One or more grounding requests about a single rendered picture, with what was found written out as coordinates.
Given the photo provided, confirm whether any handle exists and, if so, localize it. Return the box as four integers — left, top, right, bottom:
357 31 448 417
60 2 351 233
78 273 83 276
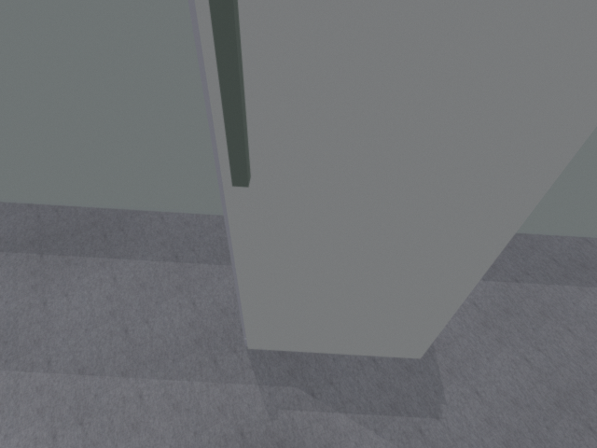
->
209 0 251 188

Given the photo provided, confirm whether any fridge door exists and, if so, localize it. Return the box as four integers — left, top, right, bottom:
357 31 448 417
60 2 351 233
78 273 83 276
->
195 0 597 359

